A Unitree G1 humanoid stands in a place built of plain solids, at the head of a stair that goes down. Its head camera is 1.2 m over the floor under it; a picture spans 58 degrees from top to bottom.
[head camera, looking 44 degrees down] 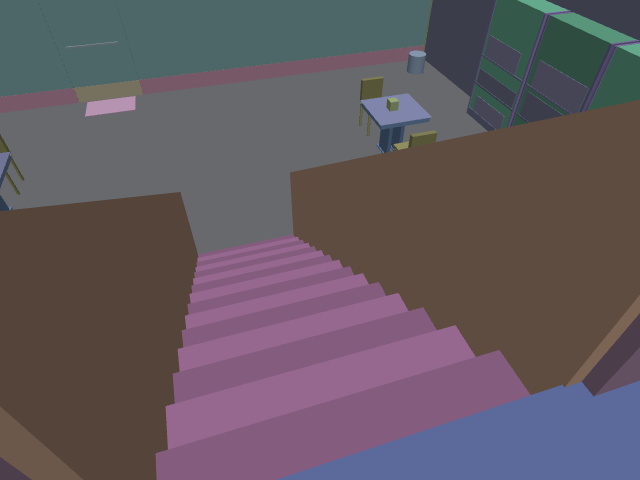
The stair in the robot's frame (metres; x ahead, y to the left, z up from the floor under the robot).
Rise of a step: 0.17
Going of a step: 0.24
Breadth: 1.20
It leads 17 degrees to the left of straight ahead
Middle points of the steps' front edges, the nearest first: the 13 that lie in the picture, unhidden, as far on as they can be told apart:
0.45 -0.15 0.00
0.67 -0.07 -0.17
0.90 0.00 -0.34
1.13 0.07 -0.52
1.35 0.14 -0.69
1.58 0.21 -0.86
1.81 0.28 -1.03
2.03 0.35 -1.20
2.26 0.42 -1.38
2.48 0.49 -1.55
2.71 0.56 -1.72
2.94 0.63 -1.89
3.16 0.70 -2.06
